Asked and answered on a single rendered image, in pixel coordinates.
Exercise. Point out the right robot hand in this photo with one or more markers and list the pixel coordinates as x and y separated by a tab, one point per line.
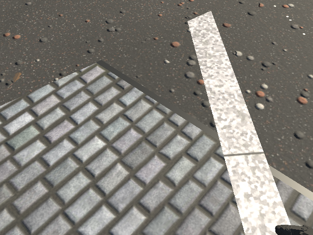
285	229

